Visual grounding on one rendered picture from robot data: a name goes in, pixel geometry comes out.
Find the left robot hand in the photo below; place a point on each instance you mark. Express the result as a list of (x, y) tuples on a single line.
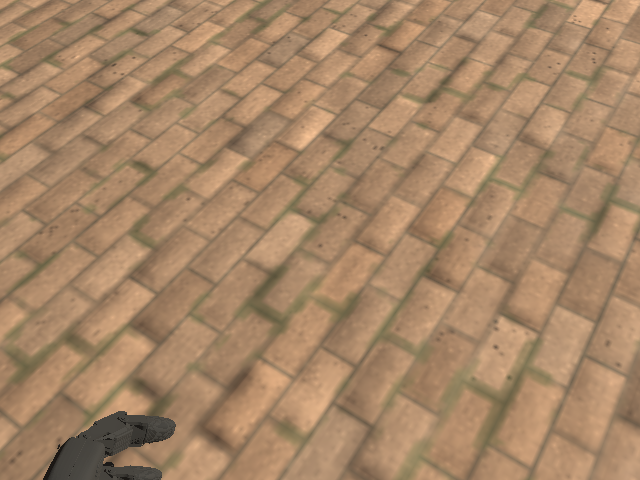
[(81, 458)]

